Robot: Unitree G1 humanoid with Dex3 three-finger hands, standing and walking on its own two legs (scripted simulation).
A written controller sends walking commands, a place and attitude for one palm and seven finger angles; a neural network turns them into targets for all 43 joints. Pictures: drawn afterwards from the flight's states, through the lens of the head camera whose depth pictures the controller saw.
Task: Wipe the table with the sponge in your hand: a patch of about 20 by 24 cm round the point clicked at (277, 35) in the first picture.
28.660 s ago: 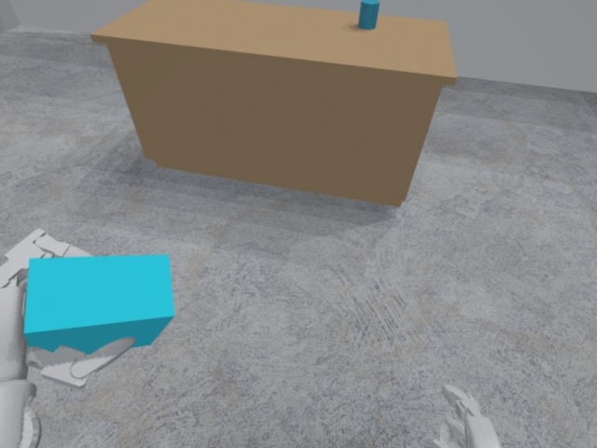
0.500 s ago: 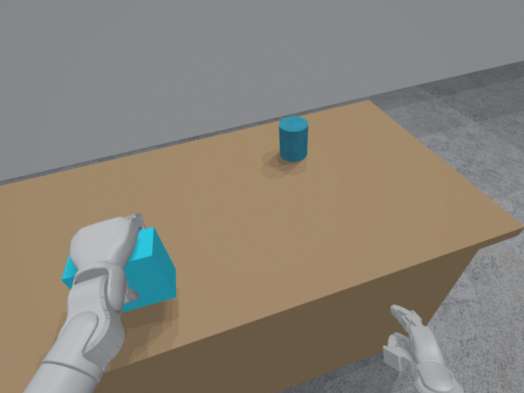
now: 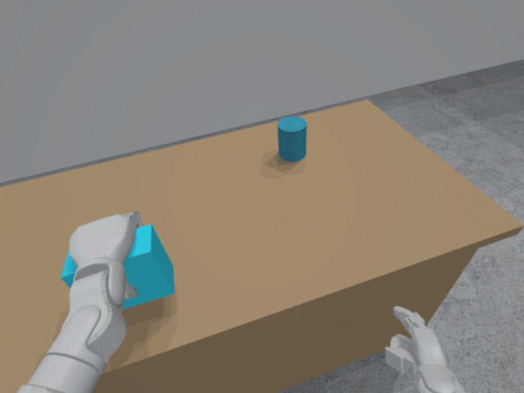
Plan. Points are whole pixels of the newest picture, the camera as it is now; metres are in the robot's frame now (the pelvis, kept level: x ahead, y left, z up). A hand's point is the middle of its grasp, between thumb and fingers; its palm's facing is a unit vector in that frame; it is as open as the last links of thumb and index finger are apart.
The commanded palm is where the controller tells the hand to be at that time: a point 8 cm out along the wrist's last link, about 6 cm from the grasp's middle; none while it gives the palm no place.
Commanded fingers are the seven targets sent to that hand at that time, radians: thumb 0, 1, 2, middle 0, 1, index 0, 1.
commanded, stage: move the sponge above the wiping area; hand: left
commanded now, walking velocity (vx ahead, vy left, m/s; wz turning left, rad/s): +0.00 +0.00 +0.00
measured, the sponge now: (128, 277) +0.27 +0.28 +0.03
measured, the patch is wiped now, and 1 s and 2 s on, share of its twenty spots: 0.00 0.00 0.00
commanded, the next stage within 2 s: lower the sponge onto the table in 0.56 s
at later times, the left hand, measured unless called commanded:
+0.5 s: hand (122, 262) +0.27 +0.28 +0.06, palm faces -0.04 -0.11 -0.99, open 10.3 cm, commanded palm +0.25 +0.27 +0.14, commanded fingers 0.00 0.10 1.30 -1.20 -1.60 -1.20 -1.60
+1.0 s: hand (128, 259) +0.28 +0.27 +0.07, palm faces -0.01 -0.10 -0.99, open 10.3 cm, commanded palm +0.25 +0.27 +0.14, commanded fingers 0.00 0.10 1.30 -1.20 -1.60 -1.20 -1.60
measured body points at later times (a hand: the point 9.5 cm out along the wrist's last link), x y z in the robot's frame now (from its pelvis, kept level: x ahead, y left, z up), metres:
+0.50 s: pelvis +0.01 +0.01 +0.00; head +0.00 -0.03 +0.45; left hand +0.27 +0.28 +0.12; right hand +0.26 -0.20 -0.08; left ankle +0.01 +0.11 -0.74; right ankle +0.01 -0.08 -0.74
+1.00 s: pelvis +0.00 +0.01 +0.00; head -0.01 -0.03 +0.45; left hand +0.27 +0.27 +0.13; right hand +0.26 -0.19 -0.08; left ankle +0.01 +0.11 -0.74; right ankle +0.01 -0.08 -0.74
